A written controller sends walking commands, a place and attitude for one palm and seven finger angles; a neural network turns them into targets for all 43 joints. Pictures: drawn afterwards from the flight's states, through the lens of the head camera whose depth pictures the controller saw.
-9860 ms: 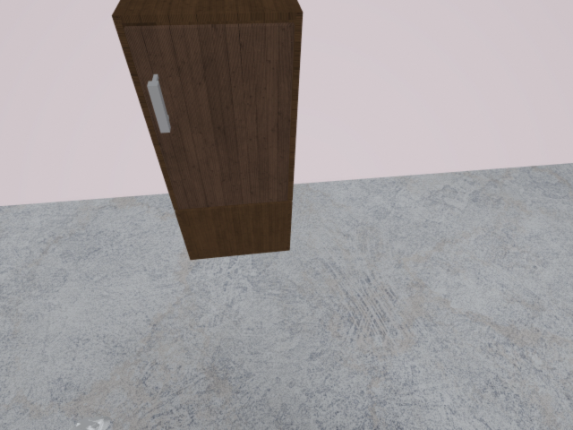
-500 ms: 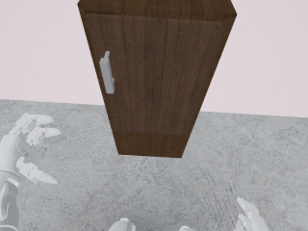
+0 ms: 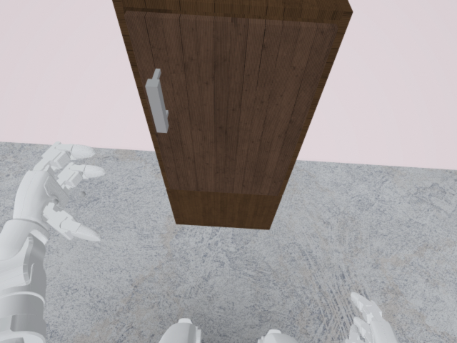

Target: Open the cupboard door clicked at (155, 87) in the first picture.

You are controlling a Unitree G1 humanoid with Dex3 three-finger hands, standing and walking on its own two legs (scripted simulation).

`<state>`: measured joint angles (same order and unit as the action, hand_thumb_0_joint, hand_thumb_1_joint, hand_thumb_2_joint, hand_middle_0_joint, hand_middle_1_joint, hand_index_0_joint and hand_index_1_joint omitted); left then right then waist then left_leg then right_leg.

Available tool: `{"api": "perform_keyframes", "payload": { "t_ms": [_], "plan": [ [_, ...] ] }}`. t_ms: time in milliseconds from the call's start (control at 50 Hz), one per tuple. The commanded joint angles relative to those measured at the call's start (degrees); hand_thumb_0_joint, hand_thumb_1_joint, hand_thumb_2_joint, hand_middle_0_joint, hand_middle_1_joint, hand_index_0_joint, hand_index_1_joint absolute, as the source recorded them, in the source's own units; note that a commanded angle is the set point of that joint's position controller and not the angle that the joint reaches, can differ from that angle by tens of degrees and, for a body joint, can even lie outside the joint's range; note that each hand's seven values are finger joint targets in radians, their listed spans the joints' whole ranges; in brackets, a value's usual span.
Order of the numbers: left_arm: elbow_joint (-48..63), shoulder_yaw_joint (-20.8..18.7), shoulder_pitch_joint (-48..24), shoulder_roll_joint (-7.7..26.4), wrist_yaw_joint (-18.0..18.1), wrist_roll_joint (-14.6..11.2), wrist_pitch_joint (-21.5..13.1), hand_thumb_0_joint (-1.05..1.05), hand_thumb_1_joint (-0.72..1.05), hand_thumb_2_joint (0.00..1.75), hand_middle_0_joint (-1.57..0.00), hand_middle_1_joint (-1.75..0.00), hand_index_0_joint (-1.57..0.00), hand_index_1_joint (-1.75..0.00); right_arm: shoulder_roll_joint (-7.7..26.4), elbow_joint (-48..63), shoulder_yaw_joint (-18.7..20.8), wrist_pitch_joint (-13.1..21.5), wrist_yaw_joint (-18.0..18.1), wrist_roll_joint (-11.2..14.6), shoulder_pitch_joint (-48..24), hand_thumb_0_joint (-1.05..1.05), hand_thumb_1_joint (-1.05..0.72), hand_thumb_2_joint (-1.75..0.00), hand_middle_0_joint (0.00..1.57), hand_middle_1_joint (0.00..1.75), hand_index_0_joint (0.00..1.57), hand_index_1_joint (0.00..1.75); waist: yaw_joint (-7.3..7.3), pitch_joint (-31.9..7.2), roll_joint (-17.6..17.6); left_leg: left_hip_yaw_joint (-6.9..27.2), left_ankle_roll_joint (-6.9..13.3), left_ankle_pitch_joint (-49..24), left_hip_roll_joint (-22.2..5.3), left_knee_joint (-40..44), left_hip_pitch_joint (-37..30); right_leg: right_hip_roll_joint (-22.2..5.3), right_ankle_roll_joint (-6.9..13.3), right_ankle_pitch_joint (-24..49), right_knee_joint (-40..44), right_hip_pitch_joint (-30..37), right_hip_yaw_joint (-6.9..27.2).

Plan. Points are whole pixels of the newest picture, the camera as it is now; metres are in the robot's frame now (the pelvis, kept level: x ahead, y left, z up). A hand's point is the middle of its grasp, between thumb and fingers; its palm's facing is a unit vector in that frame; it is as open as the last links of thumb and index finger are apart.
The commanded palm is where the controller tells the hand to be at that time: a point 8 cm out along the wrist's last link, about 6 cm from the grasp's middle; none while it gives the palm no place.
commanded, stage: move the hooked fingers beside the handle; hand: left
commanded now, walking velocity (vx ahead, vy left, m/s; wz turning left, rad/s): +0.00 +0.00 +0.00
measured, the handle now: (160, 101) +0.59 +0.18 +0.05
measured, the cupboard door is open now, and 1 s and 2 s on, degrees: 0 0 0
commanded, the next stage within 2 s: none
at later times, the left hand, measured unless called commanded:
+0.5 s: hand (96, 157) +0.42 +0.26 +0.06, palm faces -0.01 -1.00 -0.01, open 13.9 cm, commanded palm +0.40 +0.31 +0.06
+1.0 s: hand (111, 129) +0.49 +0.26 +0.05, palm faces -0.02 -1.00 -0.01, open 14.0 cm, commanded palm +0.48 +0.30 +0.06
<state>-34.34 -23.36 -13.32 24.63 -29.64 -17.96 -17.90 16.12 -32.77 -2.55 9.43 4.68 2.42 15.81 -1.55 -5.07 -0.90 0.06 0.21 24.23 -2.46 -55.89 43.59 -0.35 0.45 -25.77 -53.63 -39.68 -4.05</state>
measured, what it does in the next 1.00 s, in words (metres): stands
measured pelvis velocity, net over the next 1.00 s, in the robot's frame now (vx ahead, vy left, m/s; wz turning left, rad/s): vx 0.01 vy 0.01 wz -0.05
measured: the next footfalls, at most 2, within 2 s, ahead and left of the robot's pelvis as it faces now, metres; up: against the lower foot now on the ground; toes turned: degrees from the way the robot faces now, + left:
none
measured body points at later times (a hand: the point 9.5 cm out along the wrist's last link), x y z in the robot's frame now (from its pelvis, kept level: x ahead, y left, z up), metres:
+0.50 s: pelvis +0.01 +0.00 -0.01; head +0.10 +0.02 +0.43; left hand +0.41 +0.32 +0.06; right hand +0.08 -0.28 -0.11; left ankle +0.03 +0.12 -0.68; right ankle +0.01 -0.12 -0.68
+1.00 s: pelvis +0.01 +0.01 -0.02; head +0.14 +0.04 +0.41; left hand +0.49 +0.31 +0.06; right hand +0.02 -0.26 -0.12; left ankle +0.03 +0.12 -0.68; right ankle +0.01 -0.12 -0.68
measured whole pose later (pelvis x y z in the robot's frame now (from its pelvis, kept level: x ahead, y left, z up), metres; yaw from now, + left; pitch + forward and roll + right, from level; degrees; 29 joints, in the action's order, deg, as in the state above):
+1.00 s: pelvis +0.01 +0.01 -0.02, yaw -3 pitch +21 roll -4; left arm -66.5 -28.5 -47.1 37.6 -26.2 -7.8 -20.7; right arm 16.2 -35.4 -2.8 -1.6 2.4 0.7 21.4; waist -8.8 -5.6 -0.3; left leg -0.7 1.3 26.6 -3.8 -62.1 56.9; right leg 0.9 -0.6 -26.3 -57.7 -52.6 -2.9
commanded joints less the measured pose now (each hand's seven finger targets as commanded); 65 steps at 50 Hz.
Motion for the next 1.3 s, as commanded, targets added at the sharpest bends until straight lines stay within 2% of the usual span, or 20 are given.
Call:
{"api": "perform_keyframes", "payload": {
  "t_ms": [0,40,160,220,340,400,620,680,720,780,820,880,940,980,1060,1140,1200,1220,1240,1280],
  "plan": [
    [7.47,-4.68,-19.64,16.35,1.8,0.02,-3.18,0.0,-0.5,0.3,-0.3,-1.2,-0.3,-1.2,8.65,6.35,3.87,1.14,0.37,-0.11,1.66,0.0,-0.9,-0.9,0.2,0.3,0.2,0.3,-0.91,-15.76,-3.35,1.13,1.17,-9.99,2.09,8.25,-10.53,1.77,0.57,10.27,7.67,4.34,2.44],
    [6.47,-6.93,-19.79,18.96,1.85,0.25,-3.8,0.0,-0.5,0.3,-0.3,-1.2,-0.3,-1.2,8.81,6.44,3.91,0.63,0.13,-0.27,2.23,0.0,-0.9,-0.9,0.2,0.3,0.2,0.3,-0.08,-18.18,-4.56,0.79,1.15,-12.01,2.12,7.66,-10.49,1.86,0.8,12.47,7.06,6.19,2.94],
    [0.92,-7.89,-22.85,20.46,1.02,0.67,-4.86,0.0,-0.5,0.3,-0.3,-1.2,-0.3,-1.2,9.17,5.73,4.33,-1.19,-0.44,-0.35,4.18,0.0,-0.9,-0.9,0.2,0.3,0.2,0.3,-0.79,-19.15,-2.53,0.16,1.37,-14.41,1.98,6.38,-8.7,2.11,0.47,16.46,6.35,7.12,3.37],
    [0.64,-7.48,-24.64,20.46,0.29,0.73,-5.52,0.0,-0.5,0.3,-0.3,-1.2,-0.3,-1.2,9.2,5.37,4.61,-1.83,-0.53,-0.38,5.12,0.0,-0.9,-0.9,0.2,0.3,0.2,0.3,-0.99,-20.38,-4.27,0.1,1.57,-16.49,1.99,5.82,-9.48,2.26,0.72,18.43,5.83,6.84,3.42],
    [-5.7,-6.98,-32.16,21.63,-0.05,1.67,-5.82,0.0,-0.5,0.3,-0.3,-1.2,-0.3,-1.2,9.64,3.65,4.67,-3.34,-0.4,-0.39,6.7,0.0,-0.9,-0.9,0.2,0.3,0.2,0.3,-3.11,-19.21,-2.21,0.08,1.9,-14.46,1.72,4.83,-7.47,2.34,0.23,17.03,5.89,4.16,3.75],
    [-5.81,-7.31,-34.89,23.18,0.09,2.96,-6.97,0.0,-0.5,0.3,-0.3,-1.2,-0.3,-1.2,9.58,3.38,4.86,-3.84,-0.57,-0.66,7.32,0.0,-0.9,-0.9,0.2,0.3,0.2,0.3,-2.69,-21.5,-6.24,0.5,1.7,-15.58,1.67,4.56,-9.6,2.35,0.61,16.6,5.1,2.71,3.33],
    [-14.43,-8.29,-43.0,26.31,1.54,5.21,-6.81,0.0,-0.5,0.3,-0.3,-1.2,-0.3,-1.2,10.21,2.41,4.76,-6.96,-1.23,-1.21,10.03,0.0,-0.9,-0.9,0.2,0.3,0.2,0.3,-3.68,-23.64,-5.14,1.32,1.77,-18.97,1.05,2.51,-9.19,2.88,0.73,18.27,3.18,-0.04,2.61],
    [-16.74,-7.02,-47.14,26.87,1.95,6.64,-6.65,0.0,-0.5,0.3,-0.3,-1.2,-0.3,-1.2,10.47,2.14,4.58,-7.77,-1.31,-1.2,10.47,0.0,-0.9,-0.9,0.2,0.3,0.2,0.3,-5.16,-22.32,-5.5,1.46,1.77,-16.67,0.81,2.31,-8.27,2.9,0.44,15.89,3.34,-2.65,2.51],
    [-16.03,-8.43,-49.62,29.12,2.26,6.9,-7.5,0.0,-0.5,0.3,-0.3,-1.2,-0.3,-1.2,10.69,1.95,4.64,-8.14,-1.28,-1.4,11.06,0.0,-0.9,-0.9,0.2,0.3,0.2,0.3,-4.87,-24.47,-7.43,1.82,1.64,-18.09,0.68,1.66,-9.67,3.04,0.85,16.24,2.49,-3.03,2.5],
    [-15.83,-6.17,-52.0,26.63,2.55,7.34,-7.99,0.0,-0.5,0.3,-0.3,-1.2,-0.3,-1.2,10.55,1.4,4.67,-8.61,-1.59,-1.58,11.69,0.0,-0.9,-0.9,0.2,0.3,0.2,0.3,-5.8,-26.54,-9.98,2.6,1.2,-19.87,0.26,1.49,-13.77,3.19,0.71,15.43,2.52,-6.39,1.91],
    [-19.19,-7.44,-51.56,28.27,2.68,7.39,-7.42,0.0,-0.5,0.3,-0.3,-1.2,-0.3,-1.2,11.02,1.0,4.51,-9.18,-1.49,-1.68,12.51,0.0,-0.9,-0.9,0.2,0.3,0.2,0.3,-6.14,-25.22,-6.81,2.81,1.46,-19.25,0.21,1.23,-11.3,3.34,0.77,15.11,2.38,-6.23,1.72],
    [-20.46,-5.56,-55.68,27.99,3.02,8.63,-6.35,0.0,-0.5,0.3,-0.3,-1.2,-0.3,-1.2,11.1,0.68,4.25,-9.76,-1.51,-1.71,12.91,0.0,-0.9,-0.9,0.2,0.3,0.2,0.3,-7.11,-23.93,-8.75,2.98,1.41,-17.5,0.18,1.35,-10.47,3.14,0.59,13.5,2.57,-8.17,1.63],
    [-19.33,-7.52,-57.87,30.9,3.95,9.3,-6.89,0.0,-0.5,0.3,-0.3,-1.2,-0.3,-1.2,11.4,0.46,4.29,-10.25,-1.46,-2.13,14.13,0.0,-0.9,-0.9,0.2,0.3,0.2,0.3,-6.92,-28.0,-10.5,3.59,1.19,-20.29,-0.06,0.75,-13.1,3.29,0.71,14.26,1.89,-8.74,1.54],
    [-18.82,-6.86,-58.97,30.08,4.34,9.45,-7.26,0.0,-0.5,0.3,-0.3,-1.2,-0.3,-1.2,11.18,0.03,4.35,-10.49,-1.67,-2.34,14.49,0.0,-0.9,-0.9,0.2,0.3,0.2,0.3,-7.31,-28.98,-11.47,3.92,0.99,-22.92,-0.31,0.17,-14.92,3.37,0.71,15.48,1.72,-9.49,1.37],
    [-22.73,-7.55,-59.33,31.8,4.69,10.16,-6.15,0.0,-0.5,0.3,-0.3,-1.2,-0.3,-1.2,11.64,-0.2,4.03,-11.54,-1.82,-2.45,15.55,0.0,-0.9,-0.9,0.2,0.3,0.2,0.3,-8.1,-27.14,-8.66,3.92,1.28,-22.25,-0.38,-0.03,-12.02,3.53,0.51,15.68,1.85,-9.29,1.26],
    [-23.03,-7.63,-62.94,34.05,5.47,11.7,-5.75,0.0,-0.5,0.3,-0.3,-1.2,-0.3,-1.2,11.74,0.17,3.65,-12.28,-1.9,-2.69,16.46,0.0,-0.9,-0.9,0.2,0.3,0.2,0.3,-8.62,-27.97,-11.58,3.88,1.29,-22.21,-0.37,-0.49,-11.87,3.57,0.57,15.36,1.45,-10.31,1.39],
    [-24.65,-7.7,-65.28,34.77,5.96,12.05,-5.74,0.0,-0.5,0.3,-0.3,-1.2,-0.3,-1.2,11.91,-0.21,3.51,-12.6,-1.89,-2.84,16.86,0.0,-0.9,-0.9,0.2,0.3,0.2,0.3,-9.95,-26.73,-9.89,4.04,1.5,-20.92,-0.58,-1.14,-10.1,3.65,0.38,14.73,1.59,-11.16,1.45],
    [-24.45,-6.94,-66.7,34.1,5.83,11.96,-6.01,0.0,-0.5,0.3,-0.3,-1.2,-0.3,-1.2,11.79,-0.29,3.31,-12.59,-1.97,-2.99,17.18,0.0,-0.9,-0.9,0.2,0.3,0.2,0.3,-10.05,-26.9,-12.21,4.47,1.33,-21.85,-0.62,-1.25,-11.29,3.75,0.7,14.57,1.15,-12.45,1.19],
    [-23.19,-7.84,-67.91,35.72,5.92,12.32,-6.24,0.0,-0.5,0.3,-0.3,-1.2,-0.3,-1.2,12.1,-0.45,3.38,-12.77,-2.01,-3.17,17.55,0.0,-0.9,-0.9,0.2,0.3,0.2,0.3,-9.87,-28.99,-13.37,4.81,1.05,-23.56,-0.84,-1.38,-13.2,3.73,0.71,15.06,0.9,-12.67,1.06],
    [-23.86,-7.05,-65.13,33.43,5.73,12.34,-5.83,0.0,-0.5,0.3,-0.3,-1.2,-0.3,-1.2,11.82,-0.44,3.6,-13.1,-2.41,-3.36,18.22,0.0,-0.9,-0.9,0.2,0.3,0.2,0.3,-9.49,-31.65,-13.78,5.05,0.87,-27.01,-0.89,-1.73,-15.52,3.84,0.73,16.56,0.77,-12.67,0.74]
  ]
}}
